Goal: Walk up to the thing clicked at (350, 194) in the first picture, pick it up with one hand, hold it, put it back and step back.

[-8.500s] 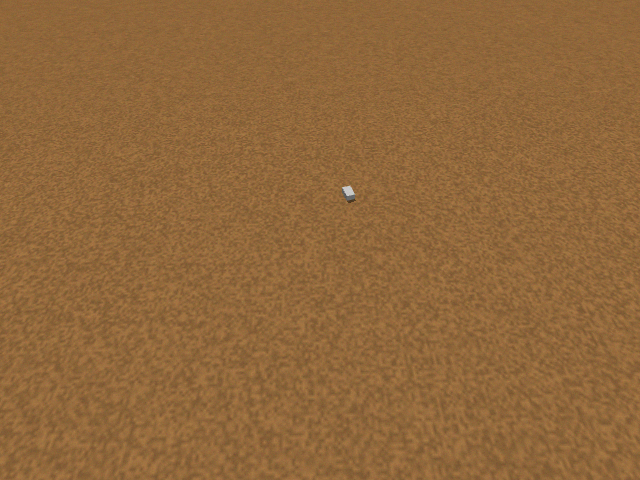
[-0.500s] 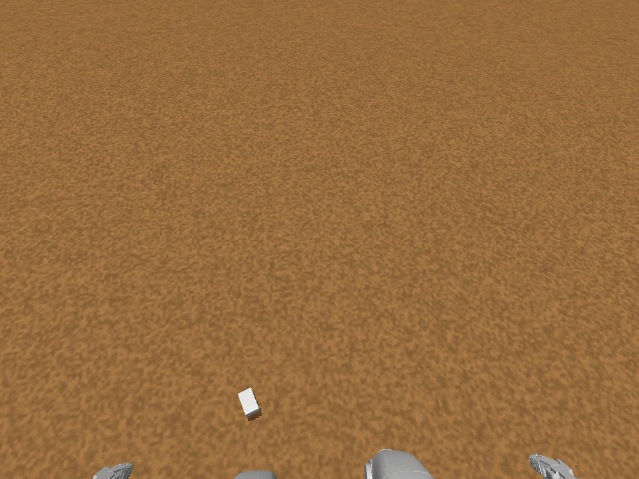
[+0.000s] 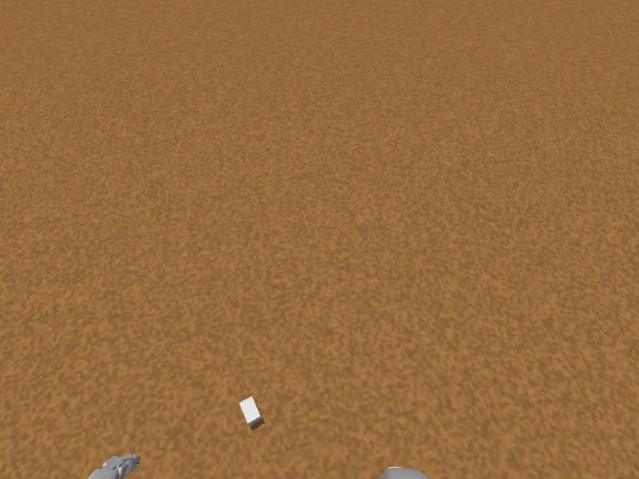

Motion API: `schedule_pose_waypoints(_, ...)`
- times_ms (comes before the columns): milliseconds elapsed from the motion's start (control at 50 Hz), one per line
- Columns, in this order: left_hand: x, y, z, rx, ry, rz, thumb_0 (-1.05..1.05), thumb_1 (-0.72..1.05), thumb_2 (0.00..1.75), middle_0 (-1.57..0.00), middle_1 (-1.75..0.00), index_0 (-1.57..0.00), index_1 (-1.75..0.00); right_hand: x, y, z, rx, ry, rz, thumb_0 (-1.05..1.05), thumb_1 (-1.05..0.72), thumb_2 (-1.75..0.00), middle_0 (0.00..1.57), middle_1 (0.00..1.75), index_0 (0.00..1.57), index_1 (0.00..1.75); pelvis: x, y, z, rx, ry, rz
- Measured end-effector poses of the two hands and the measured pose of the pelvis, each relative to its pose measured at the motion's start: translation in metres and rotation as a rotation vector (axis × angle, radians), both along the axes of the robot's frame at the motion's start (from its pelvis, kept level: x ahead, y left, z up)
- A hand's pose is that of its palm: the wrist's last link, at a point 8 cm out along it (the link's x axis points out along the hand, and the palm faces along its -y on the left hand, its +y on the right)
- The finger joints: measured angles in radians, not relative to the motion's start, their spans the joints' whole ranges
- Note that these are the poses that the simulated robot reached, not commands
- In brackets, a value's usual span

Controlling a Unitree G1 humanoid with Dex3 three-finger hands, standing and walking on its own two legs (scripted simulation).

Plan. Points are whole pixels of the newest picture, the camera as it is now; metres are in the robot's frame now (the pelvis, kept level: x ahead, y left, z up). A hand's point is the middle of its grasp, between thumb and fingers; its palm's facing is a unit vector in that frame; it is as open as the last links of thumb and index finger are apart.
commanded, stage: walk up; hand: left
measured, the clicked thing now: (250, 410) +0.38 +0.24 -0.75
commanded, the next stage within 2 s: none
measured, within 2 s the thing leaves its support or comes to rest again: neither
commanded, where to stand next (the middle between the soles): -0.01 +0.01 m, yaw -1 degrees
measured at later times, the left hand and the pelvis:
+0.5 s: hand out of the picture +0.08 +0.24 -0.14, palm faces -0.01 -0.94 -0.35, open 7.4 cm; pelvis +0.02 -0.01 +0.02, yaw +0 degrees
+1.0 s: hand out of the picture +0.10 +0.31 -0.17, palm faces -0.04 -0.92 -0.39, open 7.4 cm; pelvis -0.05 +0.04 -0.01, yaw +0 degrees
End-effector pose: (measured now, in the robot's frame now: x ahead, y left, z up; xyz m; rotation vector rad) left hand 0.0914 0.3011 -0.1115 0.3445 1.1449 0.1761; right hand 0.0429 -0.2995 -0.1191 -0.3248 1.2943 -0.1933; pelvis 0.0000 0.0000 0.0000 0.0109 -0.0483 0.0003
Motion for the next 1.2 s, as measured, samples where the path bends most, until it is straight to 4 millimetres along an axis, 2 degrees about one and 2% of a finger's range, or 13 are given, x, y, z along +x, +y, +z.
schedule_pose_waypoints(120,-0.007,-0.003,0.0,-0.029,0.024,0.021,0.01,0.91,0.9,-0.2,-0.3,-0.2,-0.3,0.004,0.003,0.008,0.001,-0.015,-0.003,0.01,-0.9,-0.9,0.2,0.3,0.2,0.3,0.004,0.001,0.007,-0.004,-0.006,0.0)
schedule_pose_waypoints(400,-0.022,-0.01,0.011,-0.006,0.091,0.071,0.01,0.91,0.9,-0.2,-0.3,-0.2,-0.3,0.065,-0.005,0.014,0.021,-0.117,0.025,0.01,-0.9,-0.9,0.2,0.3,0.2,0.3,0.015,-0.008,0.015,-0.002,0.003,0.003)
schedule_pose_waypoints(480,-0.019,-0.012,0.013,-0.001,0.096,0.071,0.01,0.91,0.9,-0.2,-0.3,-0.2,-0.3,0.071,-0.008,0.013,0.026,-0.115,0.024,0.01,-0.9,-0.9,0.2,0.3,0.2,0.3,0.017,-0.011,0.016,-0.002,0.009,0.003)
schedule_pose_waypoints(560,-0.012,-0.016,0.015,-0.002,0.091,0.067,0.01,0.91,0.9,-0.2,-0.3,-0.2,-0.3,0.068,-0.01,0.012,0.029,-0.095,0.016,0.01,-0.9,-0.9,0.2,0.3,0.2,0.3,0.02,-0.012,0.017,-0.003,0.014,0.004)
schedule_pose_waypoints(680,0.002,-0.019,0.015,-0.008,0.074,0.058,0.01,0.9,0.9,-0.2,-0.3,-0.2,-0.3,0.058,-0.011,0.01,0.029,-0.059,-0.007,0.01,-0.9,-0.9,0.2,0.3,0.2,0.3,0.023,-0.013,0.017,-0.004,0.018,0.004)
schedule_pose_waypoints(760,0.01,-0.012,0.012,0.007,0.045,0.056,0.01,0.9,0.9,-0.2,-0.3,-0.2,-0.3,0.05,-0.016,0.007,0.006,-0.035,-0.022,0.01,-0.9,-0.9,0.2,0.3,0.2,0.3,0.009,-0.01,0.013,-0.003,0.021,0.009)
schedule_pose_waypoints(880,0.008,0.017,0.005,0.046,0.02,0.0,0.01,0.9,0.9,-0.2,-0.3,-0.2,-0.3,0.023,-0.012,0.008,-0.048,-0.015,-0.018,0.01,-0.9,-0.9,0.2,0.3,0.2,0.3,-0.024,0.013,0.004,0.004,0.03,0.013)
schedule_pose_waypoints(980,0.006,0.049,-0.016,0.041,-0.019,-0.016,0.01,0.9,0.9,-0.2,-0.3,-0.2,-0.3,-0.021,0.009,0.007,-0.099,0.004,-0.025,0.01,-0.9,-0.9,0.2,0.3,0.2,0.3,-0.047,0.039,-0.013,0.008,0.017,0.019)
schedule_pose_waypoints(1080,-0.018,0.057,-0.015,-0.006,0.018,0.012,0.01,0.91,0.9,-0.2,-0.3,-0.2,-0.3,-0.067,0.037,0.023,-0.092,0.06,-0.04,0.01,-0.9,-0.9,0.2,0.3,0.2,0.3,-0.053,0.051,0.002,-0.021,0.016,0.025)
schedule_pose_waypoints(1140,-0.039,0.062,-0.013,-0.023,0.063,0.011,0.01,0.91,0.9,-0.2,-0.3,-0.2,-0.3,-0.076,0.045,0.033,-0.095,0.044,-0.054,0.01,-0.9,-0.9,0.2,0.3,0.2,0.3,-0.053,0.054,0.009,-0.021,0.028,-0.004)
schedule_pose_waypoints(1200,-0.06,0.066,-0.012,-0.026,0.13,-0.004,0.01,0.91,0.9,-0.2,-0.3,-0.2,-0.3,-0.08,0.044,0.042,-0.104,-0.019,-0.081,0.01,-0.9,-0.9,0.2,0.3,0.21,0.3,-0.051,0.053,0.013,-0.018,0.023,-0.026)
